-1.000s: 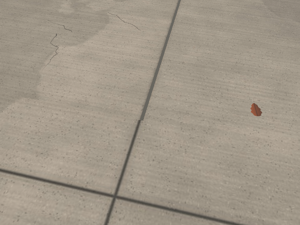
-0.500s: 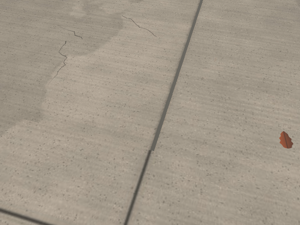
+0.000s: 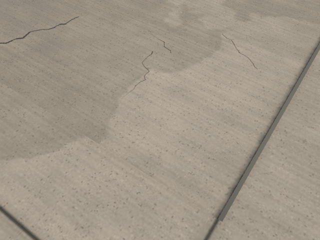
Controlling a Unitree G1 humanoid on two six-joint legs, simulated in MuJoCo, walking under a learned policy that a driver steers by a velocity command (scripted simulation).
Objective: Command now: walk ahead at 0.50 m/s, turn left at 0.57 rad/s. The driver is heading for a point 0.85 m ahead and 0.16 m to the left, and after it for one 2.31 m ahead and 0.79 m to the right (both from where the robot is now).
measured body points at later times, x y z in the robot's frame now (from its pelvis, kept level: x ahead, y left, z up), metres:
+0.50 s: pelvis +0.29 -0.02 +0.00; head +0.33 -0.01 +0.45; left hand +0.45 +0.27 -0.08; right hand +0.32 -0.30 -0.13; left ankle +0.08 +0.03 -0.69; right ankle +0.43 -0.07 -0.72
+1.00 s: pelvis +0.51 +0.09 +0.01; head +0.54 +0.11 +0.46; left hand +0.33 +0.28 -0.12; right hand +0.82 +0.03 -0.07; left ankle +0.57 +0.23 -0.71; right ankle +0.43 -0.08 -0.72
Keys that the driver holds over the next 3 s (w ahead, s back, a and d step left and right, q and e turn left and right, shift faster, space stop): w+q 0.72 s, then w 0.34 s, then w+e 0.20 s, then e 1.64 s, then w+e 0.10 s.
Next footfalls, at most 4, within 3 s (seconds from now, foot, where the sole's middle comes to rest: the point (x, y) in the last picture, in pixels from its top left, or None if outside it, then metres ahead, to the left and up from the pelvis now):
0.48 right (185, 235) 0.46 -0.06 -0.76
1.02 left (110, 201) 0.60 0.25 -0.76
1.58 right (126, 154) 0.90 0.21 -0.85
2.00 left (81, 164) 0.78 0.40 -0.76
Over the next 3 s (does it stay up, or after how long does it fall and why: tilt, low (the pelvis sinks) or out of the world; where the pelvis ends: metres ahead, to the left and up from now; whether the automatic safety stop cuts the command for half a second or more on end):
stays up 0.72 0.27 0.02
